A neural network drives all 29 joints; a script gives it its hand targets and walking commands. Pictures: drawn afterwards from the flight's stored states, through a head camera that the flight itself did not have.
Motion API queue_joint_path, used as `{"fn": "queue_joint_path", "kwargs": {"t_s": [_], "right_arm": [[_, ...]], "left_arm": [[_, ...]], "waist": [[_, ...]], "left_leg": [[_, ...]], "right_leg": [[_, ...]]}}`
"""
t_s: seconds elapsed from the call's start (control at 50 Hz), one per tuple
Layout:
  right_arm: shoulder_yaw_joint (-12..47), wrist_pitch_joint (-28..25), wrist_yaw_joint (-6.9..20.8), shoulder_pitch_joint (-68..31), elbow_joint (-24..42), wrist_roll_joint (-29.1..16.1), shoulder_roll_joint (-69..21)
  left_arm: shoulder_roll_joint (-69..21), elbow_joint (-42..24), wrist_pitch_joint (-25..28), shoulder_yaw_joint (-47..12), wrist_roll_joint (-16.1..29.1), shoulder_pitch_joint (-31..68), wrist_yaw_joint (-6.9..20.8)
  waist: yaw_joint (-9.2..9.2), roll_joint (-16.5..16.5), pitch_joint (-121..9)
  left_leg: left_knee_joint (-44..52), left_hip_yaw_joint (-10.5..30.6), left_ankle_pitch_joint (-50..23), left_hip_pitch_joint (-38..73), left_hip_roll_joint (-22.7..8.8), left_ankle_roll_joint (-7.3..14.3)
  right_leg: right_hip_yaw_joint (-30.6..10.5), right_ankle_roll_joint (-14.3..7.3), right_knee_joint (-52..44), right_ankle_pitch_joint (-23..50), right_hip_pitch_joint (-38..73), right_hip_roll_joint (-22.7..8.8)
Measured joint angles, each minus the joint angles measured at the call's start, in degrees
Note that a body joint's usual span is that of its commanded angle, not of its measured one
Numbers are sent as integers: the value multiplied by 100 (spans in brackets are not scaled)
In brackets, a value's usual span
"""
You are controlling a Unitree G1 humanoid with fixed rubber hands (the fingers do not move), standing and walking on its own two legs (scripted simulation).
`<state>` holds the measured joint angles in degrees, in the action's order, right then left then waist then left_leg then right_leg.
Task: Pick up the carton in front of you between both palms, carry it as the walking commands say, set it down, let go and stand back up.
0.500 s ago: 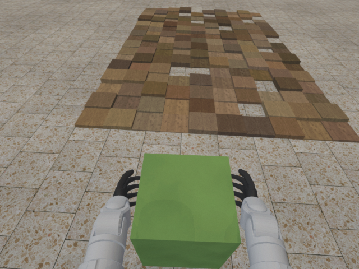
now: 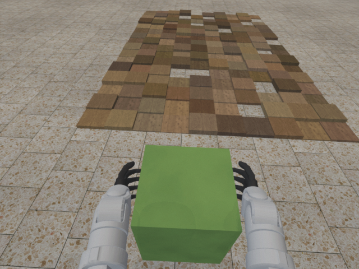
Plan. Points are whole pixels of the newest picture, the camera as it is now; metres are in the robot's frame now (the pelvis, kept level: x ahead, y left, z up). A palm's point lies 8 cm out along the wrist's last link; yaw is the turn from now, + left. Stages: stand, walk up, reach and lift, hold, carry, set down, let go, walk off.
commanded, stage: reach and lift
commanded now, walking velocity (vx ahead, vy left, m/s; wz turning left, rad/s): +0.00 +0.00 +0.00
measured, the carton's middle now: (184, 206) +0.31 +0.00 -0.05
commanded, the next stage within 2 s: hold in 0.54 s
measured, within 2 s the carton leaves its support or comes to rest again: neither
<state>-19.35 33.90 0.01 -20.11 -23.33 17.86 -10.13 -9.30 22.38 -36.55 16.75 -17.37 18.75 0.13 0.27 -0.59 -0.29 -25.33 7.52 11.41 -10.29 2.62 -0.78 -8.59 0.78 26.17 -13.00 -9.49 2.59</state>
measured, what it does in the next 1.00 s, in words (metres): stands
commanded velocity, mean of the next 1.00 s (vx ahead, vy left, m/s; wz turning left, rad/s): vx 0.00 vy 0.00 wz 0.00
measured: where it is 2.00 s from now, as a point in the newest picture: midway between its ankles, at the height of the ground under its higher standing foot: outside the picture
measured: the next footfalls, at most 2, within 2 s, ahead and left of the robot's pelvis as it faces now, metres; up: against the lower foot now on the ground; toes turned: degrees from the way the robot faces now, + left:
none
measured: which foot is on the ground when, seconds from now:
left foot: down 0.00-1.00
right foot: down 0.00-1.00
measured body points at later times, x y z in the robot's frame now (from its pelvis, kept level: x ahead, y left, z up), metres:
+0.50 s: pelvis +0.02 +0.00 +0.01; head -0.02 +0.00 +0.45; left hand +0.31 +0.15 +0.03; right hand +0.32 -0.15 +0.04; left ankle +0.03 +0.13 -0.74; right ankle +0.02 -0.13 -0.74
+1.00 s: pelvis +0.00 +0.00 +0.00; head -0.05 +0.00 +0.45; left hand +0.30 +0.15 +0.05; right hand +0.31 -0.15 +0.05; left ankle +0.03 +0.13 -0.74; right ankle +0.02 -0.13 -0.74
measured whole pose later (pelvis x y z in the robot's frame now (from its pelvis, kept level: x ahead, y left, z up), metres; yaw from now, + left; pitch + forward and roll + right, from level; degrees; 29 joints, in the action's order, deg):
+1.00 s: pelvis +0.00 +0.00 +0.00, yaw +0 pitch -8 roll +0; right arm -15.9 42.2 0.4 -18.2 -16.3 17.2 -9.5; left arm -9.1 15.2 -44.6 13.5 -16.7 16.7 0.1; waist 0.1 -0.5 0.6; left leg -21.1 7.1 10.2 -3.4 2.2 -0.6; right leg -8.1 0.6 21.8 -11.6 -2.6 2.2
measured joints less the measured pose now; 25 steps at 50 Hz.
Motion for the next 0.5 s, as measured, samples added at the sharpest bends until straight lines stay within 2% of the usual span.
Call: {"fn": "queue_joint_path", "kwargs": {"t_s": [0.5], "right_arm": [[487,427,-11,420,519,-148,120]], "left_arm": [[76,-542,-404,-457,151,-443,-66]], "waist": [[1,15,-55]], "left_leg": [[465,-10,-64,529,-36,17]], "right_leg": [[30,-28,-462,67,524,-43]]}}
